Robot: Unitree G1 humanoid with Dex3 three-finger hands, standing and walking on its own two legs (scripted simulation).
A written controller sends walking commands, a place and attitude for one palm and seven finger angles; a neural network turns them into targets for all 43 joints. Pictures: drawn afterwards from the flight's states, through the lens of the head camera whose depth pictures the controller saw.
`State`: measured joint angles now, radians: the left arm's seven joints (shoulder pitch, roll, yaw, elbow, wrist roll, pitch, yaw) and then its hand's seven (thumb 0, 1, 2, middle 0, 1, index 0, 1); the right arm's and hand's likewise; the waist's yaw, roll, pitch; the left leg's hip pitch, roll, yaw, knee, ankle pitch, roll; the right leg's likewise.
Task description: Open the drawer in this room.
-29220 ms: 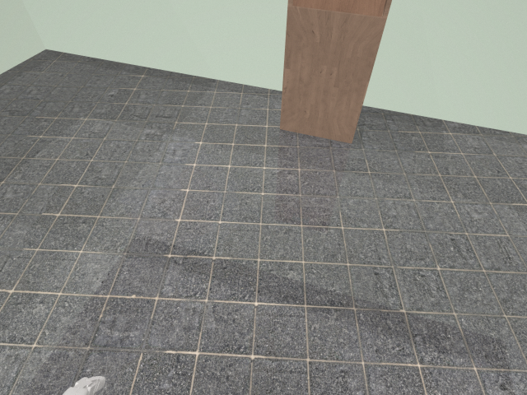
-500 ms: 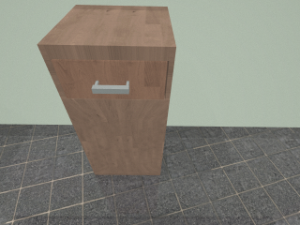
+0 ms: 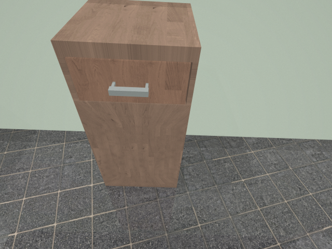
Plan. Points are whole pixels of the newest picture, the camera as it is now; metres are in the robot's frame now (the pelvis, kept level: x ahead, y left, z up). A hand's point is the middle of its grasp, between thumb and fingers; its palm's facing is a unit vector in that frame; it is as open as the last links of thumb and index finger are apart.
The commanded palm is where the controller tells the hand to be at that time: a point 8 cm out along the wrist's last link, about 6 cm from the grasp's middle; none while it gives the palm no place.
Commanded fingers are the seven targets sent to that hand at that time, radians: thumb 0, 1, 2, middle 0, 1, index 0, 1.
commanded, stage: come to a stop and stand still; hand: left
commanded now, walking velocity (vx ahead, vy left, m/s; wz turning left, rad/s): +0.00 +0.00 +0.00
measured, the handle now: (129, 88) +0.61 +0.17 +0.05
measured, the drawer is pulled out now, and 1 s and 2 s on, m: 0.00 0.00 0.00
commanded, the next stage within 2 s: look again from close up in 1.24 s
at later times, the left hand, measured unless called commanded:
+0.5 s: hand out of the picture -0.05 +0.15 -0.18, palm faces +0.06 -0.99 -0.13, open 7.4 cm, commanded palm none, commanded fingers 0.00 0.90 0.90 -0.20 -0.30 -0.20 -0.30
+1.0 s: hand out of the picture -0.13 +0.15 -0.18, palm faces +0.10 -0.99 -0.14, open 7.4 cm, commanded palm none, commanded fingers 0.00 0.90 0.90 -0.20 -0.30 -0.20 -0.30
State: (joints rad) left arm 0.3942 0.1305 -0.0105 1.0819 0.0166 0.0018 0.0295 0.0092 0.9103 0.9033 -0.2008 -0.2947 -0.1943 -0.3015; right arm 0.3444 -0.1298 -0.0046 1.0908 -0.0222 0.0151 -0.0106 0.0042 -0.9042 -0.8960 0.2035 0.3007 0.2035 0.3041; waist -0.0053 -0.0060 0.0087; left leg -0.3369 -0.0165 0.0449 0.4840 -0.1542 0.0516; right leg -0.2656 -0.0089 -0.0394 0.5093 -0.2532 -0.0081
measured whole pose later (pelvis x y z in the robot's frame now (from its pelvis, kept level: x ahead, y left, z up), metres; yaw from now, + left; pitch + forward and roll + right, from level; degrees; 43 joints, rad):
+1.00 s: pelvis -0.06 +0.01 +0.00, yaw +1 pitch -2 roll -1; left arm 0.43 0.11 0.01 1.12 0.02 0.01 0.03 0.01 0.91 0.90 -0.20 -0.29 -0.19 -0.30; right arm 0.31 -0.15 -0.03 1.06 -0.02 -0.01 -0.03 0.01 -0.92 -0.90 0.20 0.30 0.20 0.30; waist 0.01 0.00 -0.03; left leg -0.26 0.01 0.00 0.54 -0.24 0.02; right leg -0.29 0.01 -0.07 0.53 -0.22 -0.03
